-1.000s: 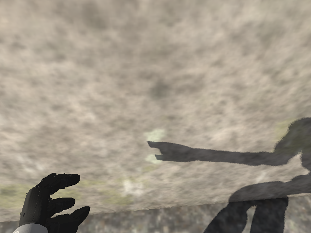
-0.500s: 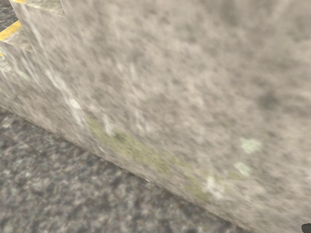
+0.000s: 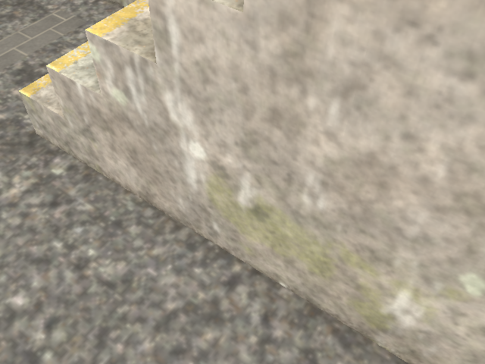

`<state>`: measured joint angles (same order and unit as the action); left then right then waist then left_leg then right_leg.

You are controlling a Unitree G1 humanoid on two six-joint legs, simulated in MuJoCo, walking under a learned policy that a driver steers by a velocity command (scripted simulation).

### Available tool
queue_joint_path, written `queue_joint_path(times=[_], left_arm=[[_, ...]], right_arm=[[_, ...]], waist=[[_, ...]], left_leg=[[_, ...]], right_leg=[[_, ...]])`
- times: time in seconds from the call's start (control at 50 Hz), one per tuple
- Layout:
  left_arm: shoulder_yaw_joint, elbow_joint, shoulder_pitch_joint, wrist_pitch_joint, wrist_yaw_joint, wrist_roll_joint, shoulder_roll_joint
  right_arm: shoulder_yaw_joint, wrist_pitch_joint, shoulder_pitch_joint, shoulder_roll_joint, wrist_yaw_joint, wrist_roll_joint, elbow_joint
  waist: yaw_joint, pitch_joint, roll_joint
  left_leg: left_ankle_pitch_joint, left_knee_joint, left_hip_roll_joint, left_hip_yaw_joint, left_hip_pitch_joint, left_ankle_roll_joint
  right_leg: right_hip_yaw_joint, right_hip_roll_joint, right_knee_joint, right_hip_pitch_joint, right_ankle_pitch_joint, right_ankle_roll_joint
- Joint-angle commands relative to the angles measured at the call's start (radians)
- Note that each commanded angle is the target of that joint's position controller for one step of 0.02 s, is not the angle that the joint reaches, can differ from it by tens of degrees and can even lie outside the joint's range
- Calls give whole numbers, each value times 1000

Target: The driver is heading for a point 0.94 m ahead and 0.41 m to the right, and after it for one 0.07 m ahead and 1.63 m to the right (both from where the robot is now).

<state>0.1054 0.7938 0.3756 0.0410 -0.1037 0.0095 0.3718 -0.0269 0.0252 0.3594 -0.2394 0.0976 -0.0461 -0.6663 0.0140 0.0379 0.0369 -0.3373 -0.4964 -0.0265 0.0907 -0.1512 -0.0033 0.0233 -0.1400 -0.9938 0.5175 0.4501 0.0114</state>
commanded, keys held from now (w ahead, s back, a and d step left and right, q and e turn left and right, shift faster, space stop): w+e+shift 0.98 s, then w+shift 0.02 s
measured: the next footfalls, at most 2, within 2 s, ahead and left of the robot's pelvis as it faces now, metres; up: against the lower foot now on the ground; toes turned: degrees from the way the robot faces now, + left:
right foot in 0.24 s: +0.14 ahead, +0.02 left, +0.00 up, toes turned -16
left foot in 0.56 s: +0.30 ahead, +0.31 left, +0.00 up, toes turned -37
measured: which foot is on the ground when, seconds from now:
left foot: down 0.00-0.24, up 0.26-0.54, down 0.56-0.92, up 0.94-1.00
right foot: up 0.00-0.22, down 0.24-0.56, up 0.58-0.90, down 0.92-1.00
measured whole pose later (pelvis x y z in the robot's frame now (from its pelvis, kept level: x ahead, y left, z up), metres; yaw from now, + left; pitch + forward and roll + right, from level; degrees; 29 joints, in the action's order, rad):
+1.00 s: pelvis +0.09 +0.22 -0.01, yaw -53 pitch +2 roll +3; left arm 0.07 0.56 0.17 0.04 0.01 -0.02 0.32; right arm -0.11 0.01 0.08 -0.32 -0.06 -0.01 -0.62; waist -0.01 0.08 -0.04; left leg -0.48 -0.99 -0.11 0.00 -0.52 0.09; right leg 0.03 0.00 -0.71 0.40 0.36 0.04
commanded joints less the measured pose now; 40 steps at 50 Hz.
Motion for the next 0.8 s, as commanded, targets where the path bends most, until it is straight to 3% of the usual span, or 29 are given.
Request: queue_joint_path(times=[0.02, 0.06, 0.12, 0.16, 0.18, 0.2, 0.22, 0.24, 0.26, 0.28, 0.3, 0.32, 0.34, 0.36, 0.4, 0.46, 0.5, 0.52, 0.54, 0.56, 0.58, 0.6, 0.62, 0.64, 0.66, 0.68, 0.72, 0.76, 0.8], left_arm=[[6, -39, -11, -9, 5, -23, 76], [-7, -32, 4, -16, 21, -14, 45], [-32, -75, -70, -20, 37, -10, 14], [-36, -98, -69, -28, 45, -6, 26], [-32, -94, -19, -29, 47, -7, 42], [-18, -66, 91, -25, 36, -20, 78], [6, -31, 278, -29, 21, -23, 113], [25, 4, 385, -29, 10, -19, 156], [30, -52, 254, -42, 8, -27, 267], [15, -125, 154, -66, 12, -28, 222], [-2, -164, 10, -82, 16, -29, 193], [-14, -202, -94, -71, 15, -20, 166], [-19, -233, -169, -52, 13, -7, 156], [-19, -257, -202, -40, 11, -16, 172], [-11, -276, -198, -33, 9, -22, 188], [9, -279, -177, -19, 9, -5, 186], [23, -290, -187, 4, 8, 14, 184], [10, -252, -182, 27, 16, 60, 147], [-8, -278, -211, 29, 22, 60, 74], [-26, -292, -200, 21, 33, 32, 2], [-39, -295, -100, 13, 42, -22, -74], [-25, -335, -29, -14, 73, -7, -6], [-4, -324, -85, -18, 81, 11, 94], [22, -286, -114, -5, 77, 22, 167], [32, -260, -124, 13, 68, 16, 180], [34, -259, -115, 26, 68, 6, 178], [10, -296, -182, 27, 70, 4, 105], [-9, -333, -278, 13, 85, 1, 56], [-20, -353, -329, 9, 109, -11, 27]], right_arm=[[-42, -26, -101, -115, -46, 5, 88], [-41, -40, -112, -99, -64, -4, 95], [-49, -36, -114, -128, -81, 1, 94], [-62, -26, -109, -167, -88, 5, 91], [-69, -18, -120, -187, -92, 5, 98], [-71, -4, -163, -201, -98, 1, 118], [-75, 9, -211, -214, -106, -3, 143], [-62, 17, -246, -185, -109, -12, 177], [-40, 5, -117, -98, -98, -38, 193], [-48, -23, -125, -178, -69, -3, 196], [-59, -34, -197, -219, -62, 32, 223], [-54, -33, -175, -227, -58, 10, 224], [-53, -18, -154, -214, -51, -12, 218], [-47, -4, -144, -189, -41, -16, 218], [-32, 4, -144, -127, -38, 2, 201], [-24, -10, -179, -93, -62, 20, 188], [-40, -28, -173, -118, -64, 40, 172], [-55, -56, -179, -138, -80, 67, 176], [-61, -73, -147, -140, -81, 62, 140], [-76, -85, -71, -165, -79, 52, 106], [-73, -82, -74, -226, -85, 27, 150], [-99, -83, -120, -316, -86, -10, 149], [-110, -87, -202, -293, -101, -3, 158], [-97, -78, -289, -226, -116, 15, 167], [-87, -65, -347, -196, -133, 24, 176], [-81, -58, -385, -186, -146, 33, 177], [-77, -59, -339, -169, -165, 47, 150], [-87, -43, -265, -179, -187, 46, 125], [-106, -35, -237, -221, -195, 40, 120]], waist=[[-21, 58, -226], [-32, 40, -157], [-14, 61, -144], [-26, 38, -138], [-50, -3, -131], [-100, -65, -125], [-202, -142, -92], [-264, -122, 111], [-95, -167, 333], [-97, -255, 221], [-15, -39, 108], [43, 31, -9], [76, 59, -43], [88, 59, -14], [68, 40, 41], [11, -38, 135], [-7, -80, 203], [40, -133, 246], [43, -119, 142], [47, -96, -24], [-35, -130, -264], [-111, -177, -463], [-94, -101, -453], [-96, -48, -337], [-101, -48, -257], [-114, -45, -233], [-81, -58, -207], [-28, -86, -205], [13, -126, -208]], left_leg=[[120, 327, -170, -181, 83, -154], [220, 328, -141, -71, 54, -141], [373, 324, -130, 14, 10, -136], [750, 226, -142, 47, 50, -122], [940, 144, -147, 64, 79, -101], [1135, 24, -143, 89, 68, -65], [1116, -188, -111, 101, -45, -23], [391, -499, -3, 75, -290, 28], [-373, -882, 160, -94, -686, 120], [-296, -1028, 148, -377, -705, 131], [-186, -1059, 131, -367, -742, 114], [-97, -1011, 111, -312, -684, 97], [-40, -937, 88, -271, -577, 88], [10, -856, 87, -245, -454, 83], [88, -641, 110, -183, -312, 104], [84, -343, 122, -177, -190, 144], [86, -208, 123, -180, -121, 153], [207, -41, 105, -161, -26, 167], [301, 95, 104, -139, 45, 165], [322, 104, -14, -210, 165, 109], [662, 13, -316, -494, 193, -11], [628, 181, -492, -727, 57, -196], [256, 265, -427, -716, -29, -206], [75, 269, -331, -523, -103, -145], [116, 244, -267, -397, -150, -113], [232, 222, -237, -287, -189, -112], [347, 189, -216, -184, -119, -110], [352, 178, -251, -176, 16, -133], [347, 172, -303, -182, 77, -147]], right_leg=[[10, 47, -124, 237, -147, 22], [-28, 51, -36, 126, -231, 16], [-84, 59, 119, -6, -261, 31], [-119, 78, 194, -76, -216, 64], [-137, 88, 221, -127, -193, 83], [-146, 100, 259, -232, -166, 107], [-98, 101, 364, -467, -220, 136], [42, 47, 524, -662, -336, 171], [649, -244, 556, -811, -243, 373], [984, -320, 789, -682, 149, 413], [855, -288, 814, -474, 153, 321], [661, -210, 784, -328, 67, 255], [495, -134, 755, -211, -46, 212], [384, -62, 741, -102, -108, 184], [239, 42, 706, -41, -240, 158], [241, 76, 646, -123, -310, 129], [305, 59, 616, -162, -285, 94], [221, 142, 481, -178, -355, 78], [219, 189, 396, -107, -287, 46], [174, 247, 180, 76, -29, 12], [146, 299, -161, 241, 319, -20], [158, 233, -319, 311, 299, -55], [156, 166, -440, 315, 176, -76], [128, 139, -486, 277, 46, -93], [81, 138, -555, 213, -28, -110], [61, 134, -592, 152, -73, -130], [44, 95, -468, 140, -128, -127], [31, 56, -268, 176, -127, -119], [23, 25, -88, 126, -69, -111]])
